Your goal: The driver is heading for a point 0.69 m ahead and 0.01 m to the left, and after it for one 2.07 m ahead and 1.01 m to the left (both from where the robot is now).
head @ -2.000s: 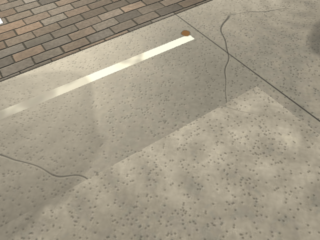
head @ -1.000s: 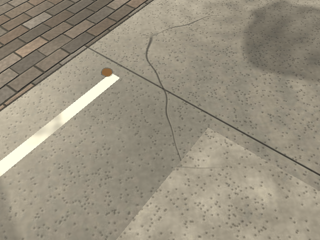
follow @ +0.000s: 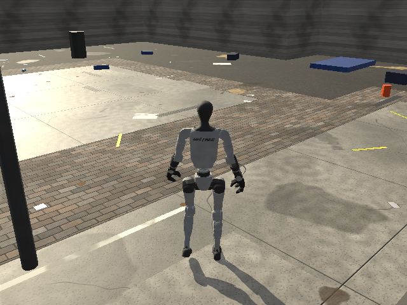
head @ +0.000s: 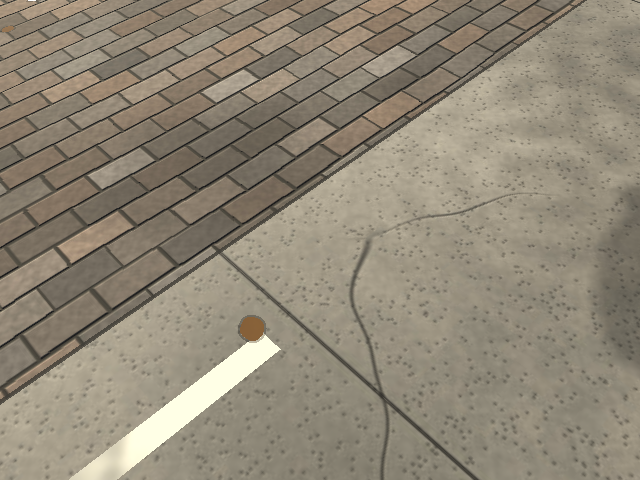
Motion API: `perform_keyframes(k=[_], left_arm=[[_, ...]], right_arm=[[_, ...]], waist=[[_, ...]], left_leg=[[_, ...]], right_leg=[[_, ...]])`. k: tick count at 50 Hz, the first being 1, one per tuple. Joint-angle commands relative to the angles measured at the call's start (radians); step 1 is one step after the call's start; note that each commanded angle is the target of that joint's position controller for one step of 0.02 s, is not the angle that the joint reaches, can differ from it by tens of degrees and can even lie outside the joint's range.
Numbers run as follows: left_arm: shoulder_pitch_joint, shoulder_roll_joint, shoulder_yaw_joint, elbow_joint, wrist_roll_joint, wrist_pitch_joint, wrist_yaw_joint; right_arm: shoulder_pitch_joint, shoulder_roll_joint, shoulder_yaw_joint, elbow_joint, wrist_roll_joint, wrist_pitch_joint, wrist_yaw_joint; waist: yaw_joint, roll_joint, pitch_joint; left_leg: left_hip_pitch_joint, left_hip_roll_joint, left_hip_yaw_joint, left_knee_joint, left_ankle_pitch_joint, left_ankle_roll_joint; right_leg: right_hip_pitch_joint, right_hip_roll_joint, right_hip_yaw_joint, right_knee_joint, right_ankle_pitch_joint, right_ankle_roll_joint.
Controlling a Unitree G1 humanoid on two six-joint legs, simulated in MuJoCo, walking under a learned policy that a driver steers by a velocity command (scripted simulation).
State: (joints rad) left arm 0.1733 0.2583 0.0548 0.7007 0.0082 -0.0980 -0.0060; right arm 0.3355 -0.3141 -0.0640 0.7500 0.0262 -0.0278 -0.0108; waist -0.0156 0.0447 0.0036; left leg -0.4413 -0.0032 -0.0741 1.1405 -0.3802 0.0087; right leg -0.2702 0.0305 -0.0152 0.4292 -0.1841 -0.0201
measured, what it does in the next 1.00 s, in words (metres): walks ahead: left foot, then right foot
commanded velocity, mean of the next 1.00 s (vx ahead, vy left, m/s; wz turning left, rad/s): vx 0.50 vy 0.00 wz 0.09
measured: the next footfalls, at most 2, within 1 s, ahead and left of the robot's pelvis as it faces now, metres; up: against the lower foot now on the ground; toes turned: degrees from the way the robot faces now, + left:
left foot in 0.36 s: +0.33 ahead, +0.18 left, +0.00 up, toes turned +15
right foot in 0.90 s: +0.66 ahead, +0.00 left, +0.00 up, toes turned -1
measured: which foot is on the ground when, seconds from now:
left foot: up 0.00-0.34, down 0.36-0.92, up 0.94-1.00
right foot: down 0.00-0.36, up 0.38-0.88, down 0.90-1.00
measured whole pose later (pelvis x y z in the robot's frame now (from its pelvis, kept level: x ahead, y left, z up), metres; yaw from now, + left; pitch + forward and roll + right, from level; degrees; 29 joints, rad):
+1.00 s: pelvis +0.55 +0.08 -0.02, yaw +1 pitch +2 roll +0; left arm 0.13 0.27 0.05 0.71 -0.01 -0.06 -0.04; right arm 0.31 -0.29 -0.05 0.85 0.04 -0.07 0.00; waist -0.01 0.01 0.05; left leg -0.26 0.03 0.01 1.17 -0.46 0.03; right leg -0.43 0.04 -0.07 0.60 -0.19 -0.09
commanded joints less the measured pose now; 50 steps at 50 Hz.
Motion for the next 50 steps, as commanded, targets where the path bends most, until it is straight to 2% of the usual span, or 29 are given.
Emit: perform_keyframes(k=[1,4,9,13,15,16,17,18,19,20,21,22,23,24,25,27,29,34,39,41,42,43,44,45,46,47,48,49,50], left_arm=[[0.044,0.099,0.029,-0.017,0.0,-0.011,0.001],[0.049,0.143,0.044,0.011,-0.004,-0.018,0.002],[0.072,0.186,0.052,0.047,-0.011,-0.006,0.009],[0.124,0.223,0.062,0.082,-0.03,0.013,0.01],[0.128,0.251,0.07,0.086,-0.037,0.026,0.015],[0.127,0.267,0.074,0.085,-0.04,0.034,0.02],[0.137,0.256,0.066,0.092,-0.043,0.039,0.022],[0.16,0.215,0.045,0.091,-0.024,0.033,0.023],[0.28,0.067,-0.009,0.048,0.011,0.014,0.002],[0.214,0.159,0.006,0.074,-0.024,-0.011,-0.009],[0.098,0.21,0.024,0.038,-0.066,-0.017,-0.013],[0.06,0.19,0.016,0.027,-0.063,-0.021,-0.009],[0.05,0.182,0.018,0.037,-0.042,-0.017,-0.003],[0.085,0.181,0.022,0.051,-0.038,-0.002,-0.003],[0.122,0.166,0.021,0.068,-0.039,0.015,-0.003],[0.141,0.129,0.017,0.082,-0.039,0.042,0.002],[0.093,0.115,0.016,0.07,-0.036,0.052,0.007],[-0.018,0.084,0.008,0.044,-0.029,0.038,-0.014],[-0.149,0.066,-0.005,-0.025,-0.027,0.036,-0.044],[-0.163,0.075,-0.002,-0.052,-0.027,0.037,-0.058],[-0.146,0.088,0.005,-0.06,-0.027,0.039,-0.063],[-0.107,0.108,0.015,-0.06,-0.027,0.043,-0.064],[-0.022,0.131,0.031,-0.045,-0.024,0.046,-0.06],[0.132,0.171,0.057,-0.008,-0.026,0.046,-0.047],[0.289,0.261,0.083,0.024,-0.024,0.054,-0.023],[0.26,0.297,0.079,0.019,-0.03,0.047,-0.021],[0.265,0.212,0.055,0.003,-0.022,0.043,-0.021],[0.22,0.185,0.045,0.005,-0.007,0.037,-0.018],[0.155,0.167,0.038,0.013,-0.005,0.029,-0.02]], right_arm=[[-0.046,-0.051,-0.019,-0.103,0.003,-0.004,0.011],[-0.101,-0.029,-0.01,-0.138,-0.006,0.002,0.019],[-0.234,-0.014,0.004,-0.174,-0.005,-0.013,0.049],[-0.327,-0.029,0.001,-0.225,-0.001,-0.01,0.068],[-0.307,-0.058,-0.014,-0.236,-0.007,-0.005,0.072],[-0.244,-0.085,-0.029,-0.228,-0.01,0.0,0.071],[-0.104,-0.117,-0.052,-0.192,-0.01,0.002,0.063],[0.066,-0.17,-0.078,-0.148,-0.008,0.009,0.043],[0.067,-0.28,-0.086,-0.143,-0.007,0.002,0.032],[0.115,-0.197,-0.063,-0.162,-0.01,-0.006,0.034],[0.074,-0.162,-0.047,-0.144,-0.023,-0.018,0.039],[0.012,-0.144,-0.04,-0.136,-0.022,-0.026,0.038],[-0.048,-0.109,-0.03,-0.132,-0.027,-0.032,0.038],[-0.087,-0.078,-0.02,-0.134,-0.036,-0.04,0.039],[-0.105,-0.07,-0.019,-0.129,-0.039,-0.049,0.04],[-0.116,-0.071,-0.022,-0.105,-0.038,-0.071,0.04],[-0.109,-0.078,-0.027,-0.079,-0.047,-0.081,0.032],[-0.093,-0.09,-0.028,-0.04,-0.043,-0.081,0.014],[-0.013,-0.118,-0.041,0.019,-0.025,-0.053,0.006],[-0.014,-0.133,-0.047,0.029,-0.017,-0.034,-0.001],[-0.026,-0.148,-0.05,0.026,-0.015,-0.026,-0.006],[-0.036,-0.163,-0.055,0.023,-0.014,-0.018,-0.013],[-0.027,-0.165,-0.052,0.03,-0.013,-0.011,-0.017],[-0.026,-0.153,-0.042,0.039,-0.01,-0.009,-0.018],[0.001,-0.099,-0.017,0.025,-0.033,-0.021,-0.016],[0.116,0.015,0.021,0.023,-0.026,-0.046,0.007],[0.006,-0.112,-0.01,0.029,0.015,-0.075,0.021],[-0.105,-0.129,-0.016,-0.011,0.049,-0.086,0.027],[-0.13,-0.104,-0.011,-0.016,0.038,-0.086,0.021]], waist=[[0.034,-0.162,0.02],[0.032,-0.128,0.03],[0.075,-0.096,0.047],[0.089,-0.097,0.071],[0.056,-0.123,0.037],[0.013,-0.136,-0.01],[-0.068,-0.111,-0.086],[-0.146,-0.043,-0.177],[-0.033,0.231,-0.295],[-0.114,0.11,-0.434],[-0.127,0.062,-0.27],[-0.087,0.019,-0.168],[-0.05,0.002,-0.105],[-0.009,0.022,-0.08],[0.013,0.035,-0.075],[0.033,0.018,-0.041],[0.025,0.003,0.007],[-0.016,0.0,0.049],[-0.07,-0.018,0.098],[-0.057,-0.003,0.09],[-0.037,0.017,0.064],[-0.009,0.042,0.022],[0.042,0.045,-0.038],[0.133,0.016,-0.118],[0.18,-0.125,-0.237],[0.08,-0.318,-0.371],[0.162,-0.146,-0.378],[0.162,-0.12,-0.226],[0.109,-0.047,-0.12]], left_leg=[[-0.262,0.109,-0.031,-0.003,0.074,-0.013],[-0.289,0.123,-0.022,-0.11,0.161,-0.031],[-0.218,0.104,0.04,-0.382,0.403,-0.01],[-0.205,0.08,0.086,-0.491,0.349,0.033],[-0.12,0.026,0.138,-0.513,0.245,0.072],[-0.021,-0.014,0.167,-0.52,0.2,0.096],[0.207,-0.051,0.168,-0.584,0.25,0.132],[0.525,0.015,0.038,-0.598,0.287,0.176],[0.861,0.324,-0.518,-0.666,0.152,0.351],[0.871,0.398,-0.715,-0.792,0.058,0.379],[0.758,0.363,-0.535,-0.807,0.138,0.323],[0.605,0.32,-0.391,-0.815,0.236,0.284],[0.479,0.283,-0.292,-0.835,0.321,0.259],[0.387,0.253,-0.219,-0.87,0.379,0.244],[0.331,0.247,-0.18,-0.91,0.382,0.244],[0.27,0.243,-0.096,-0.969,0.416,0.247],[0.266,0.234,-0.019,-1.002,0.435,0.231],[0.318,0.2,0.144,-1.032,0.455,0.17],[0.502,0.262,0.196,-0.989,0.534,0.157],[0.57,0.282,0.214,-0.92,0.692,0.141],[0.585,0.282,0.23,-0.862,0.859,0.129],[0.595,0.28,0.243,-0.781,1.039,0.115],[0.569,0.271,0.245,-0.652,1.15,0.105],[0.468,0.238,0.262,-0.461,1.096,0.079],[0.203,0.182,0.268,-0.143,0.687,0.049],[-0.172,-0.036,0.154,0.225,-0.184,-0.007],[-0.251,0.004,-0.041,0.285,-0.189,0.019],[-0.295,0.041,-0.036,0.261,-0.125,0.038],[-0.274,0.097,-0.019,0.157,-0.043,0.039]], right_leg=[[0.185,-0.276,0.245,-0.242,0.091,-0.159],[0.176,-0.29,0.147,-0.278,0.207,-0.182],[0.195,-0.262,-0.027,-0.28,0.283,-0.145],[0.301,-0.299,-0.084,-0.237,0.361,-0.113],[0.345,-0.304,-0.124,-0.127,0.646,-0.092],[0.349,-0.297,-0.147,-0.012,0.806,-0.08],[0.272,-0.277,-0.168,0.167,0.848,-0.06],[0.05,-0.245,-0.169,0.419,0.616,-0.029],[-0.38,-0.069,-0.133,0.8,-0.326,0.031],[-0.439,-0.05,0.079,0.932,-0.416,0.019],[-0.513,-0.091,0.083,0.949,-0.34,0.006],[-0.496,-0.137,0.075,0.875,-0.252,-0.001],[-0.453,-0.167,0.073,0.808,-0.193,0.004],[-0.381,-0.19,0.087,0.775,-0.146,0.008],[-0.33,-0.194,0.092,0.759,-0.116,0.015],[-0.321,-0.189,0.1,0.719,-0.069,0.034],[-0.383,-0.179,0.126,0.643,0.024,0.049],[-0.386,-0.142,0.085,0.353,0.301,0.042],[-0.457,-0.123,0.028,0.204,0.248,-0.001],[-0.454,-0.101,-0.01,0.181,0.146,-0.028],[-0.405,-0.073,-0.04,0.179,0.093,-0.047],[-0.332,-0.036,-0.074,0.19,0.038,-0.068],[-0.19,0.003,-0.085,0.18,0.005,-0.094],[0.061,0.028,-0.065,0.1,0.081,-0.132],[0.397,-0.159,0.195,0.109,0.143,-0.195],[0.678,-0.42,0.748,-0.028,-0.003,-0.399],[0.65,-0.422,0.73,-0.096,-0.061,-0.357],[0.518,-0.387,0.538,-0.105,-0.003,-0.303],[0.361,-0.343,0.408,-0.128,0.085,-0.259]])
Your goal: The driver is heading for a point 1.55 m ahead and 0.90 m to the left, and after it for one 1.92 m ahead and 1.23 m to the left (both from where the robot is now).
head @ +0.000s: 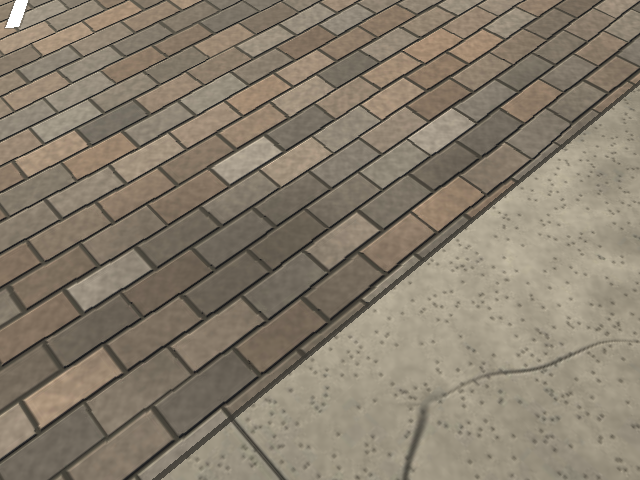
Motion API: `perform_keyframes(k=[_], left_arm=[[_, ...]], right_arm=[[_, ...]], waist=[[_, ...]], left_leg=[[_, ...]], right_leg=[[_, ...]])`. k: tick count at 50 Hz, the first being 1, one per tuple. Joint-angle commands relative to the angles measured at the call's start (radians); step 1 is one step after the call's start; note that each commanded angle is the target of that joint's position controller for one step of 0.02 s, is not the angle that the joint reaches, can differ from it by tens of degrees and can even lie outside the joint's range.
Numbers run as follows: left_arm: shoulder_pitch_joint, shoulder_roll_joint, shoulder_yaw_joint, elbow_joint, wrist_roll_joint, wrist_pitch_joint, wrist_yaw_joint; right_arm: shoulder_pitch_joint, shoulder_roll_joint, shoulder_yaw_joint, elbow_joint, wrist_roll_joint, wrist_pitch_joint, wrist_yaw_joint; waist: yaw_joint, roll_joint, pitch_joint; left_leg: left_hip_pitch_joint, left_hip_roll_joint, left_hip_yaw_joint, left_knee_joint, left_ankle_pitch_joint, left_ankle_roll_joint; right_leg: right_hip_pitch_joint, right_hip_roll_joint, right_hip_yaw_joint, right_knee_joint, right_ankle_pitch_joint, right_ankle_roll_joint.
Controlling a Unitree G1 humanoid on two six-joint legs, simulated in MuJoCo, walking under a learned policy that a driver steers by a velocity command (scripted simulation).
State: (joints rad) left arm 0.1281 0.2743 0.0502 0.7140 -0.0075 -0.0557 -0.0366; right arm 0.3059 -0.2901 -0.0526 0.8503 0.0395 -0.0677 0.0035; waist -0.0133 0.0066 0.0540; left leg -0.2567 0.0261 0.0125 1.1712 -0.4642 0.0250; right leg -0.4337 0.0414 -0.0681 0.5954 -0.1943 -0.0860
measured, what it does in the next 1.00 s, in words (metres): walks ahead, turning left: left foot, then right foot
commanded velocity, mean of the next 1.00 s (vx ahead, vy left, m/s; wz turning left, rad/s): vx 0.50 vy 0.00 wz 0.46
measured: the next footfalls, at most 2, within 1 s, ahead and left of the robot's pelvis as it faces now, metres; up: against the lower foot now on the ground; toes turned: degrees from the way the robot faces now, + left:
left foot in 0.44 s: +0.40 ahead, +0.17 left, +0.00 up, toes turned +15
right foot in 0.92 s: +0.74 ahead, +0.08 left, +0.00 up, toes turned +33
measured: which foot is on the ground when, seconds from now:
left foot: up 0.00-0.42, down 0.44-0.94, up 0.96-1.00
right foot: down 0.00-0.46, up 0.48-0.90, down 0.92-1.00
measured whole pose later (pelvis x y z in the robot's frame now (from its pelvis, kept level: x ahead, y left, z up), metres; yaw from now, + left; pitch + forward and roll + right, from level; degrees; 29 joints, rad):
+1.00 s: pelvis +0.58 +0.11 +0.00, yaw +32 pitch +2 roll -1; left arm 0.09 0.27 0.05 0.70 0.01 -0.12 -0.02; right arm 0.35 -0.30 -0.07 0.74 0.03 -0.02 -0.02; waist -0.04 0.03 0.01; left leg -0.28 -0.08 -0.17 1.04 -0.49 0.03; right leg -0.43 0.04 0.00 0.55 -0.16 -0.02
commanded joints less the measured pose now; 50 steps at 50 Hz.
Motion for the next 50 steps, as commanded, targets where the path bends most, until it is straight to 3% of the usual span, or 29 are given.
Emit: perform_keyframes(k=[1,3,6,11,14,17,20,21,22,23,24,25,26,27,28,29,32,34,37,40,43,45,46,47,48,49,50], left_arm=[[0.145,0.1,0.031,-0.001,0.013,-0.021,0.012],[0.107,0.081,0.027,-0.002,0.024,-0.038,0.011],[0.093,0.106,0.036,0.022,0.027,-0.058,0.015],[0.091,0.122,0.038,0.048,0.024,-0.054,0.035],[0.147,0.143,0.045,0.082,0.015,-0.042,0.042],[0.171,0.161,0.054,0.104,0.0,-0.014,0.048],[0.132,0.2,0.066,0.094,-0.008,0.013,0.065],[0.116,0.208,0.068,0.09,-0.007,0.022,0.071],[0.095,0.2,0.062,0.083,-0.011,0.024,0.075],[0.137,0.126,0.035,0.065,0.02,0.011,0.072],[0.205,0.033,0.003,0.018,0.021,-0.024,0.051],[0.101,0.131,0.021,0.012,-0.014,-0.065,0.03],[0.029,0.149,0.023,-0.016,-0.041,-0.085,0.021],[0.016,0.133,0.021,-0.014,-0.026,-0.093,0.027],[0.016,0.146,0.03,-0.006,0.003,-0.088,0.034],[0.035,0.146,0.034,-0.003,0.012,-0.077,0.034],[0.047,0.113,0.028,-0.012,0.023,-0.046,0.038],[-0.027,0.09,0.019,-0.038,0.024,-0.039,0.042],[-0.131,0.064,0.007,-0.065,0.017,-0.045,0.035],[-0.19,0.085,0.013,-0.091,0.002,-0.055,0.024],[-0.168,0.125,0.029,-0.092,-0.001,-0.07,0.014],[-0.044,0.151,0.048,-0.06,0.002,-0.081,0.018],[0.077,0.188,0.062,-0.043,0.019,-0.087,0.024],[0.212,0.27,0.082,-0.029,0.038,-0.083,0.031],[0.253,0.261,0.084,0.001,0.016,-0.069,0.021],[0.197,0.169,0.06,-0.022,0.003,-0.064,0.023],[0.151,0.134,0.049,-0.029,0.007,-0.054,0.029]], right_arm=[[-0.104,-0.128,-0.03,-0.104,0.001,-0.037,0.001],[-0.018,-0.105,-0.032,-0.067,-0.004,-0.004,0.001],[-0.023,-0.07,-0.027,-0.065,-0.009,0.025,-0.007],[-0.143,-0.039,-0.014,-0.099,-0.018,0.01,0.008],[-0.235,-0.019,-0.003,-0.138,-0.019,0.006,0.026],[-0.278,-0.029,-0.005,-0.179,-0.019,0.006,0.046],[-0.198,-0.076,-0.03,-0.188,-0.019,0.016,0.057],[-0.097,-0.11,-0.049,-0.169,-0.017,0.02,0.055],[0.062,-0.163,-0.08,-0.133,-0.016,0.023,0.043],[0.168,-0.254,-0.104,-0.113,-0.013,0.034,0.02],[0.109,-0.293,-0.104,-0.147,-0.013,0.021,0.023],[0.115,-0.208,-0.081,-0.157,-0.018,0.013,0.029],[0.078,-0.165,-0.07,-0.159,-0.021,0.004,0.027],[0.015,-0.146,-0.063,-0.166,-0.02,-0.002,0.029],[-0.038,-0.11,-0.052,-0.178,-0.021,-0.004,0.026],[-0.063,-0.101,-0.045,-0.194,-0.033,-0.003,0.02],[-0.059,-0.131,-0.053,-0.2,-0.028,-0.005,0.004],[-0.037,-0.157,-0.061,-0.194,-0.024,0.0,-0.01],[-0.001,-0.162,-0.063,-0.183,-0.019,0.013,-0.02],[0.047,-0.161,-0.064,-0.164,-0.014,0.022,-0.021],[0.049,-0.151,-0.064,-0.161,-0.015,0.029,-0.027],[0.019,-0.132,-0.059,-0.172,-0.019,0.033,-0.026],[0.012,-0.084,-0.04,-0.186,-0.026,0.03,-0.022],[0.109,-0.021,-0.021,-0.208,-0.021,0.024,-0.022],[0.167,-0.05,-0.015,-0.221,-0.003,0.018,-0.022],[0.109,-0.143,-0.038,-0.203,0.003,0.021,-0.022],[0.018,-0.165,-0.045,-0.217,-0.008,0.027,-0.021]], waist=[[0.074,-0.027,-0.118],[0.025,-0.071,-0.091],[0.007,-0.048,-0.042],[0.046,-0.056,-0.008],[0.09,-0.039,0.02],[0.089,-0.045,0.031],[0.015,-0.099,-0.046],[-0.045,-0.103,-0.102],[-0.136,-0.071,-0.18],[-0.143,0.112,-0.272],[-0.037,0.284,-0.389],[-0.112,0.137,-0.394],[-0.105,0.083,-0.258],[-0.05,-0.024,-0.157],[-0.019,-0.027,-0.121],[0.008,0.001,-0.105],[0.029,0.018,-0.082],[0.007,0.029,-0.057],[-0.04,0.066,-0.054],[-0.066,0.082,-0.054],[-0.041,0.108,-0.06],[0.031,0.125,-0.098],[0.089,0.085,-0.204],[0.086,-0.121,-0.363],[0.066,-0.352,-0.403],[0.087,-0.205,-0.26],[0.093,-0.126,-0.157]], left_leg=[[-0.423,0.098,-0.107,0.05,0.093,0.016],[-0.319,0.115,-0.117,0.012,0.164,-0.002],[-0.368,0.115,-0.125,-0.067,0.257,-0.034],[-0.379,0.093,-0.067,-0.389,0.548,-0.04],[-0.402,0.079,-0.023,-0.507,0.579,-0.021],[-0.455,0.057,0.007,-0.556,0.479,0.014],[-0.31,-0.026,0.084,-0.548,0.32,0.074],[-0.179,-0.063,0.098,-0.555,0.293,0.101],[0.065,-0.091,0.074,-0.63,0.353,0.143],[0.353,0.089,-0.212,-0.638,0.388,0.207],[0.642,0.301,-0.809,-0.801,0.191,0.429],[0.647,0.294,-0.798,-0.876,0.123,0.386],[0.531,0.26,-0.647,-0.883,0.164,0.339],[0.37,0.216,-0.534,-0.889,0.282,0.303],[0.266,0.18,-0.453,-0.9,0.391,0.285],[0.19,0.157,-0.415,-0.92,0.464,0.283],[0.074,0.124,-0.331,-0.95,0.597,0.286],[0.024,0.087,-0.279,-0.953,0.594,0.261],[-0.014,0.037,-0.244,-0.928,0.489,0.206],[0.028,0.064,-0.312,-0.886,0.408,0.187],[0.119,0.105,-0.41,-0.795,0.381,0.169],[0.114,0.077,-0.419,-0.69,0.448,0.137],[0.046,0.024,-0.367,-0.501,0.432,0.103],[-0.228,-0.104,-0.236,-0.166,0.162,0.03],[-0.467,-0.106,-0.19,0.052,-0.144,0.004],[-0.54,-0.042,-0.21,0.14,-0.066,-0.005],[-0.539,-0.008,-0.167,0.149,0.014,-0.008]], right_leg=[[0.431,-0.312,0.367,-0.32,0.156,-0.169],[0.315,-0.283,0.27,-0.389,0.201,-0.157],[0.27,-0.274,0.144,-0.447,0.309,-0.146],[0.308,-0.218,-0.037,-0.477,0.329,-0.083],[0.402,-0.258,-0.067,-0.472,0.355,-0.078],[0.54,-0.306,-0.087,-0.402,0.488,-0.066],[0.592,-0.315,-0.121,-0.21,0.922,-0.031],[0.567,-0.302,-0.131,-0.064,0.997,-0.015],[0.454,-0.259,-0.151,0.161,0.907,0.02],[0.191,-0.183,-0.151,0.482,0.379,0.062],[-0.216,0.05,0.027,0.812,-0.39,0.114],[-0.327,-0.015,0.192,0.844,-0.36,0.083],[-0.364,-0.059,0.177,0.789,-0.276,0.058],[-0.328,-0.105,0.168,0.683,-0.207,0.056],[-0.267,-0.134,0.163,0.594,-0.166,0.067],[-0.208,-0.146,0.165,0.566,-0.139,0.079],[-0.172,-0.144,0.131,0.432,-0.083,0.135],[-0.169,-0.125,0.114,0.28,0.034,0.163],[-0.088,-0.073,0.104,0.05,0.233,0.171],[-0.053,-0.046,0.124,-0.05,0.275,0.16],[-0.027,-0.045,0.155,-0.106,0.18,0.122],[0.132,-0.04,0.129,-0.159,0.145,0.076],[0.348,-0.129,0.199,-0.14,0.13,0.025],[0.711,-0.355,0.528,-0.159,0.01,-0.099],[0.806,-0.479,0.893,-0.271,-0.267,-0.187],[0.693,-0.446,0.808,-0.308,-0.408,-0.15],[0.565,-0.403,0.644,-0.313,-0.331,-0.107]])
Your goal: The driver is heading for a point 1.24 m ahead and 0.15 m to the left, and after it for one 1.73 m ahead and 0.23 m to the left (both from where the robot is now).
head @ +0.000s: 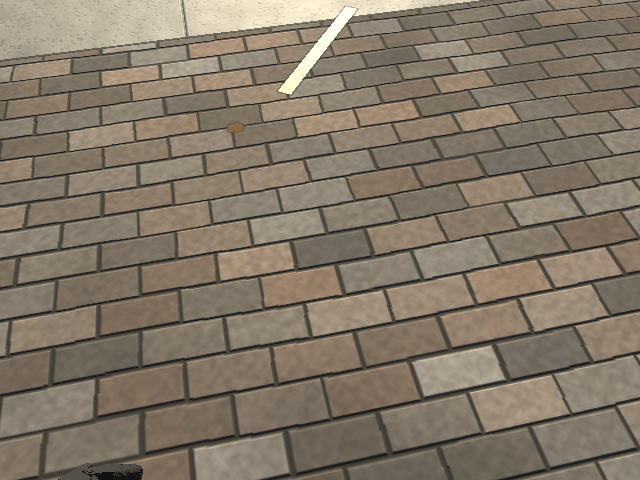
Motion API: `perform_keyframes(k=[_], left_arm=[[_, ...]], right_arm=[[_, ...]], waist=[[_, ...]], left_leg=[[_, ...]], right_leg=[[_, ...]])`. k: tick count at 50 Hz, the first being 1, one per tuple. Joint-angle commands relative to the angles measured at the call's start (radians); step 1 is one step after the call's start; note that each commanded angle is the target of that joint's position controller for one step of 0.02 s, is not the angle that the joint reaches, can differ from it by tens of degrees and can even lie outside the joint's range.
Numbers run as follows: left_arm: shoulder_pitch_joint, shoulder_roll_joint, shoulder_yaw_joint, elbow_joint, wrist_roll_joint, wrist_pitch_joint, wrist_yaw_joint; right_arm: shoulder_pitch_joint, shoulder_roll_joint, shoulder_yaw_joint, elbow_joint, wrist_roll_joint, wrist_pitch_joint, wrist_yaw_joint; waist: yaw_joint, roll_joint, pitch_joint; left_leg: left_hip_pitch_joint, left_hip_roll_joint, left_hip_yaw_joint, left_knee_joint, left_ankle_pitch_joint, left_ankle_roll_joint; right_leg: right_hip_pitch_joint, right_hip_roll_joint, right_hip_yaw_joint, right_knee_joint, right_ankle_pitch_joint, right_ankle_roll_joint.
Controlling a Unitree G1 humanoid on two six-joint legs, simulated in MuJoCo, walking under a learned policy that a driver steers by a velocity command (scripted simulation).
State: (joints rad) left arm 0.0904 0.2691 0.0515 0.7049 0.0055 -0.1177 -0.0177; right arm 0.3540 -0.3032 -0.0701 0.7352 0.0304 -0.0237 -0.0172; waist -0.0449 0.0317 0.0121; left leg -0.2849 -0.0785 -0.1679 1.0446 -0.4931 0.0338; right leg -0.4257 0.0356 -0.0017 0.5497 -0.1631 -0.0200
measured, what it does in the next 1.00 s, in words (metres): walks ahead: left foot, then right foot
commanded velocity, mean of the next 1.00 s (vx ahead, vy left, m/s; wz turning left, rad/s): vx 0.50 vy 0.00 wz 0.25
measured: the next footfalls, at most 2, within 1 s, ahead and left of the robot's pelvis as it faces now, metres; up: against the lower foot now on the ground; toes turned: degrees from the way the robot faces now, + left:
left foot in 0.44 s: +0.36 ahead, +0.19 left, +0.00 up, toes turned +19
right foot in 0.98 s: +0.73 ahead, +0.06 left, +0.00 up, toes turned +9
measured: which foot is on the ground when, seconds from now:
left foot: up 0.00-0.42, down 0.44-1.00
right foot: down 0.00-0.46, up 0.48-0.96, down 0.98-1.00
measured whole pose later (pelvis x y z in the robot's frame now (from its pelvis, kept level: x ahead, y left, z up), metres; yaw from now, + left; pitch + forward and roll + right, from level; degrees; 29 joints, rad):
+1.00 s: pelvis +0.55 +0.12 -0.01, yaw +11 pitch +3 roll +1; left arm 0.12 0.28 0.04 0.71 -0.01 -0.06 -0.06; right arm 0.32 -0.30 -0.07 0.81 0.00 -0.04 -0.02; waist -0.03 -0.01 0.02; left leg 0.04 0.01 0.14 0.52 -0.47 0.01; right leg -0.54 0.01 -0.04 0.59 -0.09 -0.08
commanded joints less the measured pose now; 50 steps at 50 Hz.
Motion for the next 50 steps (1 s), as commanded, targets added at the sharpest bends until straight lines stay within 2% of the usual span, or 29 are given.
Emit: perform_keyframes(k=[1,2,4,7,10,13,17,19,20,21,22,23,24,25,26,27,28,29,31,33,37,39,42,44,46,47,48,49,50], left_arm=[[0.147,0.121,0.039,-0.017,0.001,0.014,0.011],[0.123,0.1,0.031,-0.01,0.006,0.014,0.013],[0.113,0.094,0.03,0.004,0.004,0.008,0.014],[0.129,0.131,0.044,0.03,0.0,-0.001,0.014],[0.133,0.155,0.05,0.046,0.0,0.005,0.017],[0.157,0.175,0.053,0.065,-0.005,0.017,0.022],[0.206,0.208,0.063,0.095,-0.024,0.038,0.022],[0.201,0.236,0.071,0.097,-0.034,0.051,0.026],[0.198,0.253,0.077,0.096,-0.039,0.058,0.03],[0.186,0.259,0.078,0.093,-0.043,0.066,0.034],[0.186,0.234,0.067,0.088,-0.039,0.066,0.038],[0.232,0.124,0.032,0.053,0.009,0.057,0.034],[0.243,0.085,0.005,0.002,0.005,0.022,0.022],[0.124,0.182,0.029,-0.015,-0.033,-0.005,0.009],[0.103,0.178,0.024,-0.018,-0.052,-0.017,0.002],[0.112,0.162,0.021,0.004,-0.036,-0.018,0.008],[0.124,0.169,0.027,0.02,-0.019,-0.009,0.011],[0.153,0.167,0.028,0.033,-0.019,0.006,0.007],[0.185,0.137,0.023,0.053,-0.018,0.032,0.006],[0.139,0.116,0.016,0.042,-0.017,0.047,0.01],[0.049,0.092,0.008,0.026,-0.024,0.043,0.0],[-0.008,0.078,0.002,0.008,-0.028,0.038,-0.01],[-0.063,0.074,-0.001,-0.023,-0.03,0.036,-0.027],[-0.085,0.074,-0.002,-0.047,-0.026,0.035,-0.042],[-0.061,0.089,0.004,-0.061,-0.021,0.037,-0.054],[-0.017,0.11,0.015,-0.06,-0.019,0.041,-0.054],[0.08,0.145,0.034,-0.043,-0.017,0.045,-0.051],[0.227,0.196,0.062,-0.013,-0.019,0.048,-0.04],[0.356,0.308,0.095,-0.003,-0.018,0.055,-0.022]], right_arm=[[-0.073,-0.139,-0.028,-0.113,-0.01,-0.015,0.002],[-0.086,-0.125,-0.032,-0.118,-0.013,-0.012,0.006],[-0.065,-0.08,-0.026,-0.118,-0.001,-0.001,0.013],[-0.11,-0.052,-0.018,-0.146,-0.007,0.007,0.015],[-0.157,-0.043,-0.012,-0.156,-0.007,0.001,0.026],[-0.255,-0.023,-0.002,-0.178,-0.008,-0.009,0.046],[-0.343,-0.025,0.0,-0.219,-0.004,-0.01,0.069],[-0.324,-0.053,-0.015,-0.229,-0.009,-0.006,0.074],[-0.275,-0.077,-0.028,-0.222,-0.013,-0.001,0.073],[-0.156,-0.113,-0.05,-0.194,-0.012,0.002,0.07],[0.02,-0.171,-0.083,-0.145,-0.009,0.009,0.055],[0.101,-0.268,-0.105,-0.123,-0.001,0.016,0.033],[0.068,-0.305,-0.097,-0.166,-0.003,-0.004,0.041],[0.065,-0.21,-0.071,-0.161,-0.009,-0.019,0.049],[0.03,-0.162,-0.054,-0.144,-0.014,-0.028,0.048],[-0.042,-0.129,-0.042,-0.146,-0.015,-0.033,0.046],[-0.099,-0.092,-0.028,-0.152,-0.024,-0.036,0.044],[-0.126,-0.078,-0.02,-0.156,-0.035,-0.04,0.041],[-0.125,-0.09,-0.021,-0.132,-0.036,-0.055,0.038],[-0.106,-0.109,-0.024,-0.103,-0.04,-0.067,0.032],[-0.091,-0.108,-0.019,-0.065,-0.045,-0.072,0.021],[-0.073,-0.12,-0.021,-0.044,-0.044,-0.075,0.019],[-0.036,-0.127,-0.026,-0.004,-0.035,-0.067,0.018],[-0.025,-0.132,-0.031,0.013,-0.028,-0.053,0.014],[-0.043,-0.151,-0.037,0.016,-0.024,-0.037,0.004],[-0.055,-0.167,-0.042,0.012,-0.023,-0.028,-0.003],[-0.067,-0.176,-0.043,0.007,-0.024,-0.018,-0.01],[-0.074,-0.167,-0.036,0.001,-0.024,-0.014,-0.019],[0.003,-0.102,-0.013,-0.035,-0.044,-0.029,-0.02]], waist=[[0.106,-0.109,-0.044],[0.084,-0.121,-0.012],[0.062,-0.153,0.001],[0.063,-0.118,0.013],[0.074,-0.098,0.012],[0.112,-0.09,0.037],[0.131,-0.091,0.071],[0.097,-0.113,0.043],[0.061,-0.133,0.003],[-0.012,-0.127,-0.061],[-0.101,-0.091,-0.148],[-0.076,0.128,-0.227],[-0.021,0.236,-0.392],[-0.082,0.096,-0.331],[-0.057,0.071,-0.207],[-0.008,-0.015,-0.136],[0.024,0.001,-0.096],[0.05,0.027,-0.085],[0.066,0.027,-0.075],[0.056,0.015,-0.03],[0.015,0.017,0.018],[-0.013,0.016,0.042],[-0.038,0.006,0.071],[-0.04,0.006,0.075],[-0.011,0.028,0.046],[0.016,0.052,0.002],[0.071,0.061,-0.062],[0.151,0.031,-0.143],[0.158,-0.144,-0.283]], left_leg=[[-0.481,0.127,0.028,0.235,0.102,-0.019],[-0.448,0.157,0.028,0.19,0.142,-0.018],[-0.394,0.182,0.053,0.145,0.177,-0.02],[-0.44,0.198,0.061,0.052,0.249,-0.038],[-0.448,0.199,0.079,-0.094,0.392,-0.044],[-0.404,0.183,0.135,-0.262,0.512,-0.033],[-0.387,0.161,0.187,-0.386,0.466,0.002],[-0.309,0.113,0.234,-0.415,0.365,0.04],[-0.228,0.076,0.263,-0.417,0.312,0.063],[-0.072,0.033,0.283,-0.457,0.316,0.095],[0.204,0.012,0.253,-0.509,0.376,0.136],[0.53,0.235,-0.116,-0.516,0.368,0.233],[0.703,0.421,-0.67,-0.693,0.158,0.413],[0.669,0.396,-0.587,-0.747,0.127,0.351],[0.535,0.371,-0.42,-0.75,0.196,0.307],[0.382,0.331,-0.3,-0.749,0.306,0.267],[0.271,0.302,-0.214,-0.764,0.435,0.248],[0.195,0.286,-0.167,-0.79,0.501,0.242],[0.122,0.281,-0.086,-0.832,0.597,0.249],[0.1,0.275,-0.012,-0.872,0.614,0.24],[0.123,0.238,0.127,-0.905,0.561,0.18],[0.144,0.252,0.163,-0.924,0.531,0.164],[0.265,0.295,0.19,-0.903,0.555,0.154],[0.358,0.325,0.201,-0.855,0.641,0.142],[0.412,0.336,0.225,-0.763,0.889,0.116],[0.426,0.33,0.241,-0.68,1.083,0.1],[0.412,0.312,0.266,-0.536,1.23,0.079],[0.305,0.271,0.302,-0.317,1.201,0.042],[-0.041,0.179,0.316,0.057,0.816,-0.017]], right_leg=[[0.435,-0.352,0.456,-0.289,-0.233,-0.158],[0.362,-0.317,0.369,-0.312,-0.141,-0.147],[0.293,-0.284,0.249,-0.357,-0.042,-0.145],[0.303,-0.3,0.145,-0.396,0.088,-0.174],[0.346,-0.29,0.035,-0.401,0.193,-0.165],[0.366,-0.274,-0.063,-0.399,0.227,-0.14],[0.466,-0.31,-0.12,-0.366,0.305,-0.117],[0.511,-0.317,-0.158,-0.27,0.583,-0.098],[0.523,-0.315,-0.177,-0.175,0.757,-0.087],[0.497,-0.297,-0.202,-0.009,0.857,-0.07],[0.354,-0.261,-0.222,0.227,0.768,-0.034],[-0.011,-0.166,-0.221,0.576,0.079,0.017],[-0.287,0.009,-0.005,0.831,-0.455,0.043],[-0.398,-0.054,0.102,0.859,-0.377,0.028],[-0.406,-0.101,0.076,0.793,-0.285,0.008],[-0.344,-0.15,0.067,0.706,-0.211,0.01],[-0.277,-0.181,0.066,0.637,-0.167,0.018],[-0.215,-0.197,0.067,0.623,-0.139,0.024],[-0.177,-0.198,0.05,0.585,-0.099,0.045],[-0.225,-0.201,0.051,0.507,-0.005,0.063],[-0.237,-0.168,0.051,0.264,0.253,0.057],[-0.217,-0.143,0.035,0.161,0.324,0.047],[-0.263,-0.124,0.033,0.073,0.307,0.019],[-0.301,-0.112,0.019,0.041,0.224,-0.007],[-0.256,-0.076,-0.025,0.029,0.109,-0.041],[-0.183,-0.04,-0.061,0.039,0.05,-0.06],[-0.051,0.002,-0.089,0.036,0.022,-0.084],[0.183,0.025,-0.07,-0.006,0.081,-0.122],[0.568,-0.197,0.294,0.003,0.099,-0.253]])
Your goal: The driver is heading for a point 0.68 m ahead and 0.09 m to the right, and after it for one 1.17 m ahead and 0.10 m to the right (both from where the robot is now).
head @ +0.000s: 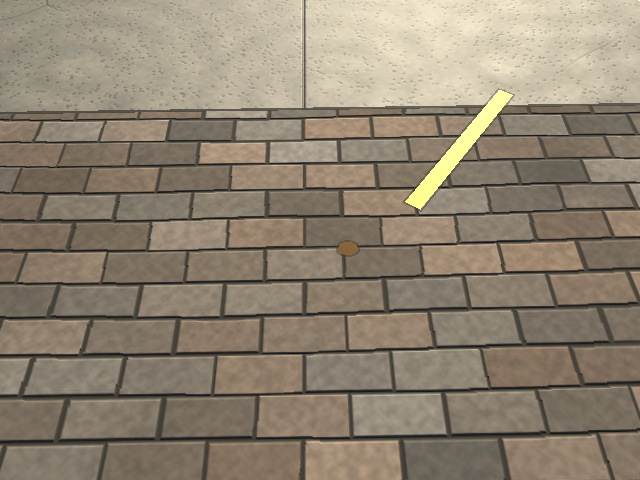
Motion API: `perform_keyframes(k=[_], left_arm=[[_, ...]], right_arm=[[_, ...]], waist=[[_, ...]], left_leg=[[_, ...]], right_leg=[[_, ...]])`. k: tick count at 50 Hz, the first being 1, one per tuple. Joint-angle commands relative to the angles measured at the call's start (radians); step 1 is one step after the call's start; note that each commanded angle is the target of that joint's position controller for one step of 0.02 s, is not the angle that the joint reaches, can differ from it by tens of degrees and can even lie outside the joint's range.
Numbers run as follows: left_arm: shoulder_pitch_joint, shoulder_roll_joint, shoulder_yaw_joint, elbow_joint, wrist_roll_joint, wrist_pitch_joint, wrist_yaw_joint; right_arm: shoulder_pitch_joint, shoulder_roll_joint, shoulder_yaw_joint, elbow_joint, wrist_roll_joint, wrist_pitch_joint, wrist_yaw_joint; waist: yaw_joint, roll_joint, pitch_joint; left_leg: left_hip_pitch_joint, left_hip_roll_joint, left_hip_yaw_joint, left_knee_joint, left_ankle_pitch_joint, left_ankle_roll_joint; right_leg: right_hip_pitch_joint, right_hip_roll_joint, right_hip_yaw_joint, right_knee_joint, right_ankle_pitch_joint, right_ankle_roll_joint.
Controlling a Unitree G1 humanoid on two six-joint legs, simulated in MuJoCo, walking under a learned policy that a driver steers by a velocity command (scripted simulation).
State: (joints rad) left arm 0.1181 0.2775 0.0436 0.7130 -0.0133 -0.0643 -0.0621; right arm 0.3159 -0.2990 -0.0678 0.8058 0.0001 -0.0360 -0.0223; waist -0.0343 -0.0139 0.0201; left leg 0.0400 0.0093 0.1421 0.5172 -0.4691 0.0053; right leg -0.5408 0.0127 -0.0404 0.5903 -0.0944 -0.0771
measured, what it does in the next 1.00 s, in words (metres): walks ahead, turning right: left foot, then right foot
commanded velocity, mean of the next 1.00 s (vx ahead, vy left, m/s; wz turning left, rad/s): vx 0.50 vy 0.00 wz -0.35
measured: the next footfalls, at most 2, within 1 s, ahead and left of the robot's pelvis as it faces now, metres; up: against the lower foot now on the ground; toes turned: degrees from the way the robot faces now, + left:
left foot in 0.46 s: +0.46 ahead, +0.09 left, +0.00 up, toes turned -20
right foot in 0.94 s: +0.60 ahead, -0.26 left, +0.00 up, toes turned -23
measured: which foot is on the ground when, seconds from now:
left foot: down 0.00-0.00, up 0.02-0.44, down 0.46-0.94, up 0.96-1.00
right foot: down 0.00-0.46, up 0.48-0.92, down 0.94-1.00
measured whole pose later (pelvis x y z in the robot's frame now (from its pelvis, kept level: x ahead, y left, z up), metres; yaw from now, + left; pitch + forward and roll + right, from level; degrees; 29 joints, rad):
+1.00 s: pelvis +0.53 -0.11 +0.01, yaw -21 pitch +2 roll +1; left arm 0.06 0.26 0.03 0.61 0.01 -0.07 -0.02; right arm 0.40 -0.30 -0.05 0.89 0.03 -0.06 0.01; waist -0.08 0.01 0.03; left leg -0.21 0.02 -0.04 0.90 -0.48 0.00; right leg -0.45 -0.01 -0.04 0.58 -0.16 -0.04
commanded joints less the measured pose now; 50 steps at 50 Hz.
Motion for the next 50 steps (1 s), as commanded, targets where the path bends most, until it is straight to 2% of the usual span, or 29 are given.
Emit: perform_keyframes(k=[1,2,3,4,5,6,9,14,17,19,21,22,23,24,25,26,27,28,30,34,37,42,44,45,46,47,48,49,50], left_arm=[[0.313,0.285,0.092,-0.024,-0.017,-0.003,0.021],[0.32,0.217,0.072,-0.028,-0.011,-0.002,0.024],[0.28,0.184,0.063,-0.034,-0.006,-0.003,0.029],[0.217,0.172,0.058,-0.044,-0.002,-0.003,0.031],[0.167,0.142,0.049,-0.059,0.005,-0.004,0.035],[0.139,0.136,0.044,-0.077,0.013,-0.002,0.039],[0.126,0.156,0.051,-0.083,0.007,-0.004,0.052],[0.181,0.185,0.063,-0.06,-0.009,0.012,0.075],[0.23,0.185,0.065,-0.041,-0.016,0.024,0.078],[0.235,0.177,0.065,-0.039,-0.014,0.029,0.081],[0.21,0.167,0.064,-0.047,-0.01,0.033,0.081],[0.206,0.134,0.053,-0.054,-0.005,0.032,0.078],[0.213,0.071,0.03,-0.07,0.007,0.027,0.074],[0.345,0.017,0.011,-0.106,-0.018,0.017,0.072],[0.34,0.119,0.027,-0.081,-0.026,0.016,0.076],[0.241,0.169,0.042,-0.084,-0.019,0.019,0.076],[0.187,0.157,0.042,-0.092,-0.008,0.022,0.077],[0.148,0.142,0.041,-0.105,0.002,0.018,0.074],[0.154,0.107,0.037,-0.11,-0.009,0.018,0.063],[0.091,0.056,0.017,-0.13,0.005,0.018,0.055],[0.009,0.036,0.002,-0.141,0.005,0.004,0.042],[-0.123,0.053,0.005,-0.178,-0.007,-0.008,0.027],[-0.111,0.075,0.015,-0.183,-0.006,-0.016,0.023],[-0.047,0.094,0.027,-0.166,-0.003,-0.019,0.025],[0.075,0.134,0.051,-0.127,0.005,-0.019,0.033],[0.243,0.194,0.074,-0.096,0.018,-0.015,0.046],[0.328,0.295,0.094,-0.086,0.033,-0.005,0.055],[0.35,0.214,0.075,-0.078,0.027,-0.001,0.054],[0.287,0.168,0.057,-0.073,0.018,-0.004,0.053]], right_arm=[[0.071,-0.033,0.016,-0.115,-0.027,-0.049,0.005],[-0.011,-0.117,-0.002,-0.127,0.01,-0.082,0.029],[-0.093,-0.126,0.001,-0.156,0.036,-0.1,0.037],[-0.133,-0.115,0.004,-0.168,0.021,-0.108,0.034],[-0.138,-0.127,-0.006,-0.166,-0.003,-0.103,0.026],[-0.12,-0.124,-0.009,-0.165,-0.01,-0.092,0.025],[-0.09,-0.092,-0.002,-0.161,-0.018,-0.065,0.018],[-0.268,-0.045,0.021,-0.195,-0.012,-0.068,0.023],[-0.327,-0.069,0.012,-0.212,0.005,-0.079,0.033],[-0.318,-0.097,-0.001,-0.211,0.008,-0.088,0.039],[-0.241,-0.118,-0.016,-0.192,0.01,-0.097,0.039],[-0.155,-0.143,-0.03,-0.174,0.002,-0.102,0.033],[-0.018,-0.195,-0.046,-0.163,-0.015,-0.105,0.023],[0.068,-0.277,-0.067,-0.126,-0.025,-0.088,0.026],[0.058,-0.191,-0.051,-0.134,0.0,-0.084,0.032],[0.026,-0.132,-0.035,-0.139,0.002,-0.08,0.03],[-0.012,-0.113,-0.025,-0.138,-0.008,-0.074,0.03],[-0.036,-0.09,-0.017,-0.127,-0.012,-0.071,0.032],[-0.051,-0.067,-0.007,-0.112,-0.016,-0.075,0.031],[-0.04,-0.112,-0.02,-0.072,0.003,-0.079,0.033],[-0.03,-0.14,-0.024,-0.049,0.011,-0.069,0.03],[0.057,-0.166,-0.026,0.009,0.03,-0.047,0.033],[0.063,-0.179,-0.029,0.025,0.034,-0.034,0.03],[0.046,-0.189,-0.03,0.026,0.036,-0.029,0.027],[0.046,-0.175,-0.023,0.026,0.034,-0.028,0.025],[0.033,-0.126,-0.003,0.006,0.017,-0.033,0.026],[0.136,-0.008,0.035,-0.024,0.006,-0.049,0.027],[0.117,-0.08,0.018,-0.006,0.027,-0.06,0.029],[0.046,-0.143,-0.004,-0.027,0.048,-0.062,0.03]], waist=[[0.102,-0.241,-0.408],[0.158,-0.148,-0.386],[0.154,-0.086,-0.252],[0.113,0.011,-0.138],[0.076,0.017,-0.096],[0.047,-0.009,-0.074],[0.018,-0.028,-0.052],[0.087,-0.061,-0.031],[0.108,-0.074,-0.035],[0.093,-0.09,-0.039],[0.041,-0.114,-0.05],[-0.003,-0.106,-0.101],[-0.059,-0.003,-0.227],[-0.003,0.334,-0.338],[-0.026,0.264,-0.282],[-0.055,0.166,-0.163],[-0.045,0.1,-0.099],[-0.033,0.09,-0.043],[0.003,0.133,-0.02],[0.012,0.104,-0.005],[-0.013,0.091,0.001],[-0.05,0.099,0.029],[-0.019,0.106,0.029],[0.029,0.104,0.0],[0.089,0.085,-0.077],[0.167,0.039,-0.207],[0.14,-0.224,-0.361],[0.168,-0.206,-0.398],[0.155,-0.155,-0.232]], left_leg=[[-0.687,-0.115,-0.148,0.869,-0.08,-0.036],[-0.801,-0.045,-0.286,0.92,-0.061,-0.007],[-0.836,0.001,-0.265,0.871,0.012,0.012],[-0.819,0.04,-0.248,0.763,0.071,0.016],[-0.753,0.072,-0.245,0.674,0.11,0.01],[-0.697,0.08,-0.243,0.642,0.128,-0.001],[-0.652,0.081,-0.211,0.506,0.172,-0.053],[-0.545,0.014,-0.186,0.13,0.511,-0.09],[-0.512,-0.012,-0.211,0.025,0.535,-0.082],[-0.49,-0.013,-0.234,-0.021,0.478,-0.059],[-0.389,-0.012,-0.222,-0.062,0.422,-0.019],[-0.245,0.015,-0.228,-0.082,0.412,0.014],[-0.01,0.177,-0.381,-0.073,0.335,0.078],[0.284,0.392,-0.84,-0.162,0.106,0.244],[0.261,0.411,-0.944,-0.211,-0.114,0.241],[0.153,0.359,-0.794,-0.224,-0.092,0.2],[0.046,0.312,-0.665,-0.231,0.042,0.176],[-0.039,0.272,-0.576,-0.25,0.159,0.176],[-0.129,0.224,-0.464,-0.293,0.275,0.176],[-0.154,0.232,-0.359,-0.349,0.434,0.219],[-0.163,0.206,-0.268,-0.362,0.491,0.203],[-0.116,0.228,-0.247,-0.33,0.509,0.173],[-0.086,0.246,-0.269,-0.282,0.567,0.158],[-0.095,0.232,-0.256,-0.213,0.667,0.141],[-0.136,0.187,-0.222,-0.072,0.768,0.116],[-0.291,0.134,-0.183,0.172,0.625,0.076],[-0.657,-0.013,-0.125,0.56,0.096,0.002],[-0.759,-0.013,-0.255,0.72,-0.106,0.001],[-0.833,0.034,-0.26,0.768,-0.042,0.008]], right_leg=[[0.924,-0.344,0.838,-0.207,-0.102,-0.351],[0.929,-0.327,0.802,-0.264,-0.222,-0.304],[0.806,-0.293,0.663,-0.274,-0.219,-0.259],[0.636,-0.255,0.563,-0.293,-0.128,-0.234],[0.521,-0.226,0.494,-0.31,-0.021,-0.22],[0.439,-0.202,0.465,-0.333,0.048,-0.224],[0.315,-0.167,0.374,-0.362,0.186,-0.232],[0.232,-0.082,0.284,-0.341,0.089,-0.153],[0.294,-0.108,0.359,-0.291,0.01,-0.134],[0.357,-0.133,0.427,-0.233,-0.024,-0.118],[0.368,-0.131,0.463,-0.159,-0.012,-0.091],[0.339,-0.088,0.435,-0.06,0.012,-0.061],[0.237,-0.026,0.351,0.201,-0.097,-0.024],[-0.106,0.106,0.21,0.521,-0.484,0.039],[-0.238,0.022,0.225,0.663,-0.479,0.055],[-0.264,-0.006,0.215,0.701,-0.382,0.061],[-0.238,-0.034,0.186,0.688,-0.312,0.066],[-0.224,-0.053,0.185,0.642,-0.267,0.068],[-0.153,-0.08,0.17,0.571,-0.233,0.068],[-0.155,-0.099,0.127,0.371,-0.167,0.083],[-0.1,-0.102,0.084,0.18,-0.01,0.085],[-0.013,-0.065,0.049,-0.003,0.051,0.064],[0.045,-0.047,0.047,-0.06,0.004,0.04],[0.152,-0.027,0.031,-0.104,0.011,0.024],[0.343,-0.01,0.019,-0.126,0.021,0.001],[0.617,-0.131,0.131,-0.088,0.037,-0.048],[0.954,-0.413,0.552,-0.144,-0.088,-0.188],[0.917,-0.437,0.729,-0.251,-0.239,-0.218],[0.798,-0.405,0.587,-0.275,-0.266,-0.178]])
